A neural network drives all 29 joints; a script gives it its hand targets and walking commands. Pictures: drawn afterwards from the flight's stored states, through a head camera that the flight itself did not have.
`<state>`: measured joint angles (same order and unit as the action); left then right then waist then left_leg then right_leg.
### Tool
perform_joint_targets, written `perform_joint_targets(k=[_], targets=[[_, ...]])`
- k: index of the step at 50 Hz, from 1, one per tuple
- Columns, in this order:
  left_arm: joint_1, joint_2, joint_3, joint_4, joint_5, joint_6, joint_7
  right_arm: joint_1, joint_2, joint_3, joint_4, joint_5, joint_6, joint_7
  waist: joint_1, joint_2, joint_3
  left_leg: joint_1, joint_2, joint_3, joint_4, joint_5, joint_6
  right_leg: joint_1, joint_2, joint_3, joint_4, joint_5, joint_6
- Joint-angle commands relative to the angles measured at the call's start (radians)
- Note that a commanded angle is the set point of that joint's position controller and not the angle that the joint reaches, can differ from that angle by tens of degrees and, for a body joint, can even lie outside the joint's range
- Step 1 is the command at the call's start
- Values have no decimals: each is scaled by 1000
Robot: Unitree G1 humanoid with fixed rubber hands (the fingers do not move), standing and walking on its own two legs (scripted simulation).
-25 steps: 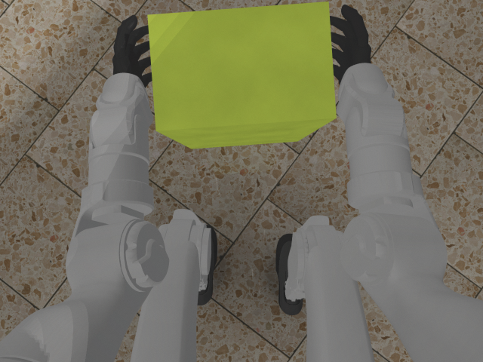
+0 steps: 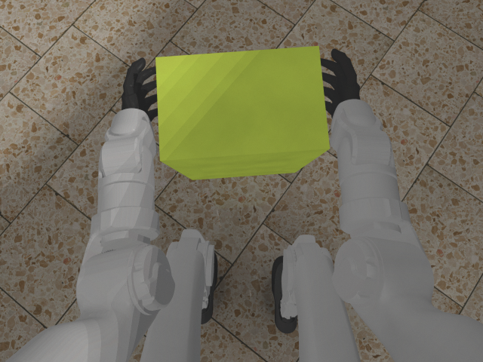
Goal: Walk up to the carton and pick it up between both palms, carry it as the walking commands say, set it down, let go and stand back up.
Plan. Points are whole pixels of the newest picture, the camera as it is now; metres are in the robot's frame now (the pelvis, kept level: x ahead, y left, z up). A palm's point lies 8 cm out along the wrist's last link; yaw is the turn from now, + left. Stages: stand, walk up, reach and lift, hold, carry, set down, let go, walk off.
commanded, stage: reach and lift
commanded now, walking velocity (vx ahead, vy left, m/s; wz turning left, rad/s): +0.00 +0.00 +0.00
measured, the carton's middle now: (241, 128) +0.48 +0.03 -0.13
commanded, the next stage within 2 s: none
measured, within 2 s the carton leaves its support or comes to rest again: neither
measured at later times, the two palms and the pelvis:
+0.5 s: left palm (117, 104) +0.46 +0.18 +0.02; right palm (365, 95) +0.48 -0.13 +0.02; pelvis +0.01 +0.00 +0.06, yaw +0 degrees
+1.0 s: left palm (86, 88) +0.44 +0.18 +0.09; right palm (402, 79) +0.46 -0.13 +0.09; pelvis +0.04 +0.00 +0.13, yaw +0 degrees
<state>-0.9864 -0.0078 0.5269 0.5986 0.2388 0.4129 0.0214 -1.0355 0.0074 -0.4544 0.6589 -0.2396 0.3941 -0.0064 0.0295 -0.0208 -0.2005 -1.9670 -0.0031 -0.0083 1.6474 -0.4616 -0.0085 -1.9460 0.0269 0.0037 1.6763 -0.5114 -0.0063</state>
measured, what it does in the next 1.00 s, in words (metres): rises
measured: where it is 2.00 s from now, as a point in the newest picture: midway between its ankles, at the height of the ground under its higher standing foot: (243, 302)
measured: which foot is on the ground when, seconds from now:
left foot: down 0.00-1.00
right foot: down 0.00-1.00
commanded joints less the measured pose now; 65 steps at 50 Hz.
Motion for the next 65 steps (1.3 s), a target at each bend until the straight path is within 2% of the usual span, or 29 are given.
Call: perform_joint_targets(k=[1, 29, 65], targets=[[-635, -995, -554, 49, -176, -9, -283, -558, 1017, 497, 74, 155, -1, 256, 21, -1, -953, 625, -152, 64, -156, 237, -6, 505, 142, -34, -201, 220, -2], [-442, -1052, -581, 17, -150, -5, -305, -366, 1082, 529, 42, 120, -2, 269, 24, -2, -854, 848, -150, 36, -390, 253, -6, 733, 143, -1, -432, 241, 3], [-131, -1060, -618, -71, -101, -12, -347, -57, 1086, 594, -55, 70, -8, 302, 19, 2, -630, 1229, -126, -9, -757, 412, 7, 1163, 109, 55, -812, 413, -5]])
